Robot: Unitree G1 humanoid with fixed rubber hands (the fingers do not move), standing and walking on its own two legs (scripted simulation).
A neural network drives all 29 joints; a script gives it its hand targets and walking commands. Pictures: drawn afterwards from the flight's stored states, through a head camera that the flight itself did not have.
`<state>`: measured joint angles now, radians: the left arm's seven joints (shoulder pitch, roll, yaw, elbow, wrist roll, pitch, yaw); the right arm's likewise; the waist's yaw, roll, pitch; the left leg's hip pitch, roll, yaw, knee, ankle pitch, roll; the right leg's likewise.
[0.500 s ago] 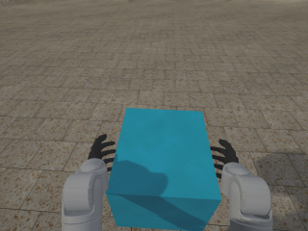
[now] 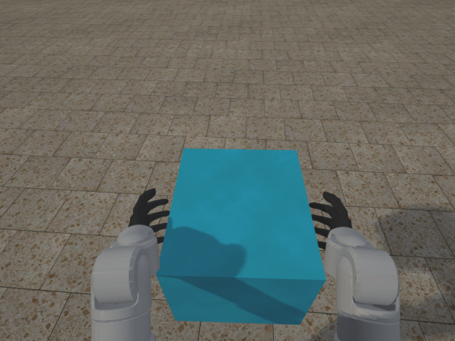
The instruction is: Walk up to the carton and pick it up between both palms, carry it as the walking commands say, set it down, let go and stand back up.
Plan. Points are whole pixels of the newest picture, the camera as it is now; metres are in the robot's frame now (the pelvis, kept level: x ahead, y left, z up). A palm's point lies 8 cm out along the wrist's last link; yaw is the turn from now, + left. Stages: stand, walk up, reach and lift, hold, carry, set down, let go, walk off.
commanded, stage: carry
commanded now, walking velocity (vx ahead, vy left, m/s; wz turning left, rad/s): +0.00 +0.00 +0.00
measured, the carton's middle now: (238, 231) +0.32 -0.01 +0.02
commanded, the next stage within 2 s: none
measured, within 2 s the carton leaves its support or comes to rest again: neither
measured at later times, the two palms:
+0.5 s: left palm (123, 271) +0.21 +0.17 +0.10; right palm (336, 279) +0.20 -0.14 +0.10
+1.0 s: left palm out of the picture +0.01 +0.34 +0.08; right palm out of the picture +0.02 +0.03 +0.07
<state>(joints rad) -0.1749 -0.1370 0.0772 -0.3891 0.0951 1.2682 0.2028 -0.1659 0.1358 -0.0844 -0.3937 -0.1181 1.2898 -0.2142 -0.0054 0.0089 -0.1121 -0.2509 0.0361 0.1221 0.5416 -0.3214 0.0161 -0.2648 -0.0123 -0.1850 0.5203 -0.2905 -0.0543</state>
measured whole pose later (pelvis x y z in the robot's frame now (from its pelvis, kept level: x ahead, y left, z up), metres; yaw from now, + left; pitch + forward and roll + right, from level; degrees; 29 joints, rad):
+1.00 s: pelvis -0.25 +0.18 -0.03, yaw -4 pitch +3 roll +1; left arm -0.19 -0.14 0.06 -0.48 0.07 1.23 0.23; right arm -0.20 0.14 -0.12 -0.47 -0.10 1.24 -0.20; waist 0.11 -0.01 -0.01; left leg -0.68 -0.03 0.17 0.85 -0.33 -0.08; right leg -0.33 -0.07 -0.12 0.77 -0.54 -0.03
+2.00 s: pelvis -0.72 +0.64 +0.00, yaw -2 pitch +2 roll -4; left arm -0.11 -0.13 0.07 -0.38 0.11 1.33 0.22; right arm -0.12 0.13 -0.08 -0.33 -0.09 1.31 -0.18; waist 0.06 -0.04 -0.02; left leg -0.38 0.04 0.02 0.57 -0.22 0.03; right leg -0.69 0.03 -0.04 1.43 -0.41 0.04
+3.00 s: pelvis -0.95 +0.87 -0.01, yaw -5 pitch +2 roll +0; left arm -0.12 -0.13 0.02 -0.42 0.10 1.29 0.21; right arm -0.10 0.13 -0.08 -0.44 -0.11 1.29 -0.20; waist -0.02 -0.08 -0.14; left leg -0.32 0.04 0.10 0.57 -0.32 0.00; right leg -0.18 -0.02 -0.21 0.57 -0.42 -0.05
